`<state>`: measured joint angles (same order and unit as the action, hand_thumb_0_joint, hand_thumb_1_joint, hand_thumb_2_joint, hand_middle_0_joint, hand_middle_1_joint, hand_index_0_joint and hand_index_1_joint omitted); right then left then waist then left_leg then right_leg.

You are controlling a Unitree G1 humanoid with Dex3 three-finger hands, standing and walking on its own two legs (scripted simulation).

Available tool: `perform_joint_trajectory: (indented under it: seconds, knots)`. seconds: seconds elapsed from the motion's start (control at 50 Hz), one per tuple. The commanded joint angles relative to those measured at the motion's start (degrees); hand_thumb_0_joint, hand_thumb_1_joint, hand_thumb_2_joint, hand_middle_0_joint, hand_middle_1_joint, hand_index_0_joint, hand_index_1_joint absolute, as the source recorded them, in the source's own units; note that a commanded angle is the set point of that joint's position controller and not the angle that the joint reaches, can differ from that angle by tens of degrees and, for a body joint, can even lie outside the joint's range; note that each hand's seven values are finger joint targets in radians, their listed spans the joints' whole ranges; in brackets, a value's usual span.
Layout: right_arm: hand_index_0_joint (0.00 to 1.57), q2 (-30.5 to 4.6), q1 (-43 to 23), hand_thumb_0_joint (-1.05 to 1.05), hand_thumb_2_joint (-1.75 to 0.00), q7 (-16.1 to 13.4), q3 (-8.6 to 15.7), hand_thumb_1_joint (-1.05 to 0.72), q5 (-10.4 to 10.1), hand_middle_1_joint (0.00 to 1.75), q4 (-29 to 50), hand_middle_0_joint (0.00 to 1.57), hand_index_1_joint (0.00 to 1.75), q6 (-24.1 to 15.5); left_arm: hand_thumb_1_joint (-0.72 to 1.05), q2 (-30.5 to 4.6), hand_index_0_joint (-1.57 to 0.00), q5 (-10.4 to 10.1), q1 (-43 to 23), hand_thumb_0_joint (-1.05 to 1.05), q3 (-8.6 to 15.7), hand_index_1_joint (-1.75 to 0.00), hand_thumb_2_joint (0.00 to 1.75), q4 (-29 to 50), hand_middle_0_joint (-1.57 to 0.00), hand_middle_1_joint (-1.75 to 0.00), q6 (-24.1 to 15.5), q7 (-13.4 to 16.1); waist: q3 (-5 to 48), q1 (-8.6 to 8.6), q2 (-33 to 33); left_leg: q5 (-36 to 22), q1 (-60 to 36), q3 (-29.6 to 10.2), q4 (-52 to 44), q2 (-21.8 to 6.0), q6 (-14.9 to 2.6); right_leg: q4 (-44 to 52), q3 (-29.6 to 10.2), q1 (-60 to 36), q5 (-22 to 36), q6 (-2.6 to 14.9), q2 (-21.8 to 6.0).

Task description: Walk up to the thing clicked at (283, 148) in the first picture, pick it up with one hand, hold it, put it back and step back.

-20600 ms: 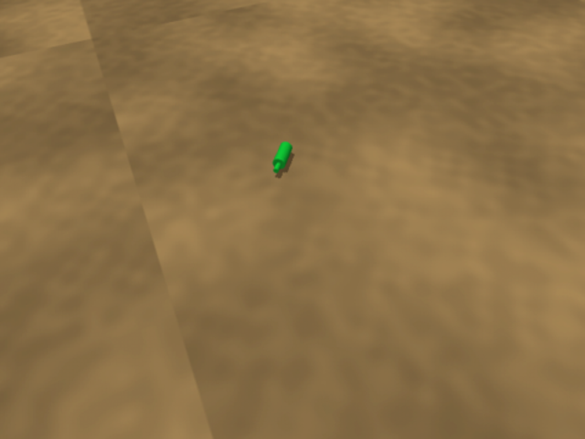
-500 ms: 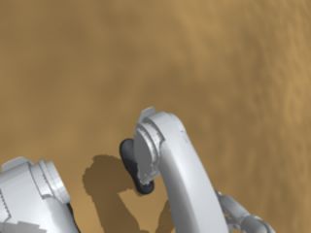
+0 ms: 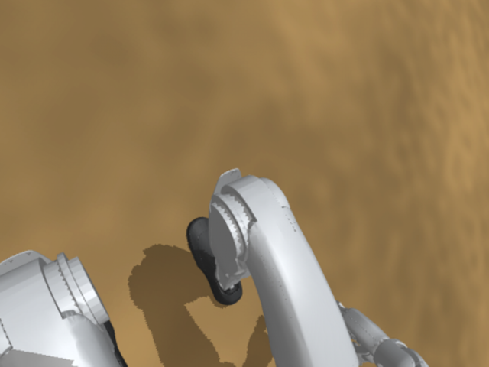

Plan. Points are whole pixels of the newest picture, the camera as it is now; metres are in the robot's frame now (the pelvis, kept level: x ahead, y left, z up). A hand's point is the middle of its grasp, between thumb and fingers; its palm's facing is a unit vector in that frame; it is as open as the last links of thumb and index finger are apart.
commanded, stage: close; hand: left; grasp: from above
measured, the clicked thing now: out of the picture +0.49 +0.35 -0.28
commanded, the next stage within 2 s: settle in 0.32 s
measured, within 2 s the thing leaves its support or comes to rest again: leaves its support in 0.84 s
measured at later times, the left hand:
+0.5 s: hand out of the picture +0.48 +0.33 -0.24, palm faces -0.44 -0.10 -0.89, open 9.8 cm
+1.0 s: hand out of the picture +0.47 +0.34 -0.20, palm faces -0.42 -0.09 -0.90, open 9.5 cm
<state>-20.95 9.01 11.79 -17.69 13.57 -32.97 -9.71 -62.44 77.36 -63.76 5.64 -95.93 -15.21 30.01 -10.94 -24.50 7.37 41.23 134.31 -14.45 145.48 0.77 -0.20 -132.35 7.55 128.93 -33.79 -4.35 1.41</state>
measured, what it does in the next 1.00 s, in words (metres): stands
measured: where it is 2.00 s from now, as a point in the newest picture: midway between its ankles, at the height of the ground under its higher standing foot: (167, 315)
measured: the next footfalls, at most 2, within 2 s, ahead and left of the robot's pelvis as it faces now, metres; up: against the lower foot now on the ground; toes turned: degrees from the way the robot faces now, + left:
none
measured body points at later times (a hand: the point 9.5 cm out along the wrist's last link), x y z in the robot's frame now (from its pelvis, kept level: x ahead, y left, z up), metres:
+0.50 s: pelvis +0.00 +0.00 +0.00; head +0.29 +0.13 +0.32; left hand +0.50 +0.33 -0.19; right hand +0.04 -0.26 -0.04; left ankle +0.06 +0.12 -0.28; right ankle +0.14 -0.13 -0.27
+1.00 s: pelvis +0.01 +0.00 +0.01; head +0.28 +0.13 +0.35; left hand +0.49 +0.34 -0.15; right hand +0.08 -0.27 -0.04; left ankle +0.06 +0.12 -0.28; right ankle +0.14 -0.13 -0.27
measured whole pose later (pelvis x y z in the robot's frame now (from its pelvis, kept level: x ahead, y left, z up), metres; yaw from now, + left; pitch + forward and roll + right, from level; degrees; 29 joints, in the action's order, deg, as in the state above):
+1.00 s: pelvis +0.01 +0.00 +0.01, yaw +2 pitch +33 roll -14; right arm -20.4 9.7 11.7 -10.1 10.2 -33.8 -6.6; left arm -52.8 73.9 -55.8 5.8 -76.7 -12.5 21.2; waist -4.5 -19.2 3.7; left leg 41.3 135.0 -12.6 142.1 1.6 0.4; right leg -131.1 6.4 130.0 -35.4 -3.1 -0.3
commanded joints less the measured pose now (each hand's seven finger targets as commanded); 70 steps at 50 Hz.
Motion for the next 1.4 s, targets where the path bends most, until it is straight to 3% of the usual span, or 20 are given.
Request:
perform_joint_trajectory:
  seconds: [0.0,0.1,0.16,0.24,0.34,0.4,0.46,0.5,0.64,0.68,0.7,0.76,0.84,0.9,0.98,1.1,1.14,1.24,1.3,1.38]
  knots:
    - [0.20,-20.01,11.66,0.00,-0.90,-0.99,6.57,-0.90,-0.64,0.30,-1.03,0.20,0.30,0.35,0.30,-12.81,-0.65,-0.44,-13.57,0.00,0.78,-0.84,0.73,6.81,-0.58,-0.90,-0.25,1.42,35.63,-2.76,-31.66,-12.82,-28.70,5.40,-16.39,-1.92,0.27,9.72,7.59,-19.42,10.08,5.75,1.65]
    - [0.20,-19.66,11.40,0.00,-0.90,-1.25,6.13,-0.90,-0.59,0.30,-1.06,0.20,0.30,0.74,0.35,-13.75,-0.69,-0.16,-13.55,0.00,1.45,-0.83,0.73,8.08,-0.63,-0.89,-0.47,1.42,37.27,-2.16,-32.30,-14.41,-29.89,5.17,-16.17,-2.00,0.54,9.41,7.57,-19.68,11.04,5.81,1.53]
    - [0.20,-19.28,11.82,0.00,-0.90,-1.08,5.57,-0.90,-0.39,0.30,-1.21,0.20,0.30,0.86,0.37,-13.34,-0.72,-0.27,-12.44,0.00,1.38,-0.82,0.75,6.35,-0.66,-0.87,-0.27,1.14,35.01,-3.12,-30.77,-14.29,-28.09,5.57,-15.94,-2.00,0.23,10.03,7.62,-20.40,11.16,5.61,1.66]
    - [0.20,-20.01,11.19,0.00,-0.90,-1.56,6.67,-0.90,-0.65,0.30,-0.59,0.20,0.30,0.78,0.41,-13.04,-0.75,-0.71,-12.75,0.00,0.78,-0.79,0.73,7.22,-0.70,-0.84,-0.11,1.11,35.80,-2.18,-30.98,-11.45,-27.66,5.89,-16.61,-1.87,0.12,10.47,7.31,-20.44,9.10,5.78,1.81]
    - [0.20,-19.60,10.91,0.00,-0.90,-1.45,6.21,-0.90,-0.62,0.30,-0.61,0.20,0.30,1.10,0.52,-12.21,-0.84,-0.58,-11.28,0.00,1.18,-0.78,0.78,5.70,-0.80,-0.82,-0.06,1.11,35.34,-2.29,-30.12,-13.75,-28.12,5.12,-16.02,-1.91,0.54,9.67,7.86,-19.05,10.45,5.92,1.55]
    - [0.20,-19.76,11.22,0.00,-0.90,-1.40,6.17,-0.90,-0.52,0.30,-0.73,0.20,0.30,1.28,0.57,-14.53,-0.88,0.00,-12.35,0.00,2.57,-0.78,0.78,6.87,-0.84,-0.81,-0.26,1.14,35.47,-1.96,-31.02,-14.07,-28.56,4.87,-16.02,-1.93,0.63,9.49,7.82,-18.59,10.47,5.99,1.28]
    - [0.20,-20.26,11.23,0.00,-0.90,-1.48,6.99,-0.91,-0.56,0.30,-0.14,0.20,0.30,1.35,0.58,-13.44,-0.94,-0.23,-11.33,0.00,1.77,-0.78,0.78,6.14,-0.91,-0.82,-0.05,0.83,34.94,-2.33,-30.93,-12.92,-28.26,5.49,-16.62,-1.81,0.38,9.85,7.32,-19.54,9.78,5.89,1.49]
    - [0.20,-20.11,11.61,0.00,-0.90,-1.29,6.77,-0.91,-0.36,0.30,-0.80,0.20,0.30,1.42,0.60,-15.01,-0.95,0.00,-12.08,0.00,3.47,-0.77,0.77,8.62,-0.92,-0.81,0.14,0.75,37.53,-1.39,-32.50,-15.69,-30.23,5.08,-16.16,-1.90,0.78,9.40,7.45,-19.24,11.37,6.03,1.14]
    - [0.20,-20.30,11.98,0.00,-0.90,-1.36,8.71,-0.91,-0.76,0.30,0.24,0.20,0.30,1.60,0.64,-15.25,-1.00,-0.21,-13.04,0.00,4.29,-0.75,0.80,13.71,-0.99,-0.76,0.71,-0.39,39.95,-0.61,-34.28,-14.72,-29.82,6.69,-15.77,-1.38,0.44,10.15,6.61,-20.29,10.67,6.45,1.30]
    - [0.20,-19.90,12.23,0.00,-0.90,-1.27,9.19,-0.91,-1.19,0.30,0.23,0.20,0.30,1.44,0.65,-14.66,-1.01,-0.37,-14.47,0.00,4.10,-0.74,0.80,18.42,-0.99,-0.76,0.98,-1.06,42.50,0.29,-36.16,-16.51,-32.44,6.79,-15.91,-1.32,0.71,9.85,6.39,-19.86,11.79,6.67,1.12]
    - [0.20,-19.80,11.70,0.00,-0.90,-1.25,9.61,-0.91,-1.29,0.30,0.14,0.20,0.30,1.50,0.65,-16.04,-1.01,-1.05,-14.59,0.00,5.61,-0.74,0.80,20.37,-1.00,-0.75,0.83,-1.10,45.41,1.46,-37.69,-17.34,-34.05,6.47,-16.58,-1.37,1.05,9.63,6.56,-20.19,12.03,6.91,1.03]
    - [0.20,-18.97,12.17,0.00,-0.90,-0.93,10.74,-0.91,-1.97,0.30,-0.29,0.20,0.30,1.82,0.68,-12.54,-1.03,-2.19,-13.67,0.00,3.96,-0.72,0.80,25.50,-1.02,-0.73,1.02,-2.05,48.30,2.49,-39.72,-20.49,-36.28,6.94,-17.27,-1.12,1.43,9.53,6.40,-20.69,14.57,7.11,0.87]
    - [0.20,-17.75,12.48,0.00,-0.90,-0.54,12.72,-0.90,-3.10,0.30,-0.84,0.20,0.30,2.39,0.71,-11.05,-1.04,-3.91,-13.23,0.00,4.39,-0.69,0.77,30.57,-1.02,-0.71,1.96,-3.71,52.21,3.28,-39.99,-20.94,-36.67,8.55,-17.34,-0.98,0.82,10.47,5.17,-22.14,15.32,7.15,0.75]
    - [0.20,-17.18,13.08,0.00,-0.90,-0.63,13.70,-0.90,-3.78,0.30,-1.68,0.20,0.30,3.09,0.73,-7.97,-1.06,-4.58,-12.96,0.00,3.18,-0.66,0.75,31.46,-1.03,-0.69,2.69,-4.93,49.85,3.67,-37.93,-19.49,-34.08,9.38,-17.61,-0.45,0.54,11.17,4.61,-20.74,14.68,7.44,0.47]
    - [0.20,-16.29,13.68,0.00,-0.90,-1.06,14.90,-0.90,-4.61,0.30,-2.22,0.20,0.30,4.13,0.79,-4.60,-1.10,-5.47,-13.32,0.00,1.70,-0.63,0.74,32.94,-1.07,-0.66,3.47,-7.27,50.88,4.10,-37.72,-20.10,-36.95,8.96,-19.62,-0.24,0.56,11.66,4.20,-18.84,14.53,7.16,-0.14]
    - [0.20,-14.85,13.33,0.00,-0.90,-2.13,15.65,-0.90,-5.79,0.30,-1.57,0.20,0.30,6.17,0.78,-0.90,-1.11,-6.15,-16.05,0.00,-1.16,-0.64,0.79,33.34,-1.10,-0.65,3.66,-10.92,52.50,3.97,-34.23,-16.15,-35.67,9.32,-21.79,0.07,-0.03,13.08,3.46,-18.91,11.61,7.23,-0.17]
    - [0.20,-15.25,13.94,0.00,-0.90,-2.64,15.95,-0.90,-6.20,0.30,-1.20,0.20,0.30,6.84,0.80,-2.33,-1.12,-6.39,-15.44,0.00,-0.12,-0.64,0.77,32.66,-1.10,-0.65,3.84,-11.71,51.30,4.38,-32.93,-16.14,-34.47,9.14,-22.53,0.66,-0.08,13.58,3.24,-19.13,11.70,7.16,-0.62]
    - [0.20,-14.16,14.31,0.00,-0.90,-3.94,16.06,-0.90,-6.62,0.30,-0.81,0.20,0.30,8.37,0.77,0.05,-1.11,-6.74,-16.65,0.00,-1.84,-0.63,0.77,33.42,-1.10,-0.64,3.45,-14.34,52.40,4.05,-31.04,-17.16,-36.15,9.80,-23.14,0.57,-0.31,15.11,2.60,-20.22,12.09,7.10,-0.56]
    - [0.20,-13.54,14.07,0.00,-0.90,-4.54,16.09,-0.90,-6.88,0.30,-0.29,0.20,0.30,9.25,0.79,-1.94,-1.13,-7.34,-16.64,0.00,-0.40,-0.64,0.78,34.20,-1.12,-0.64,3.19,-15.06,53.89,5.65,-30.64,-16.31,-34.95,11.04,-24.09,0.78,-0.49,16.05,1.79,-22.47,11.37,7.01,-0.66]
    - [0.20,-13.60,14.81,0.00,-0.90,-5.13,16.20,-0.90,-7.17,0.30,-0.31,0.20,0.30,10.28,0.79,-2.90,-1.12,-6.72,-17.35,0.00,0.11,-0.64,0.80,35.33,-1.10,-0.65,2.82,-15.42,56.20,5.78,-31.55,-18.68,-37.29,10.66,-24.72,0.71,-0.34,15.81,1.95,-22.59,12.75,7.09,-0.74]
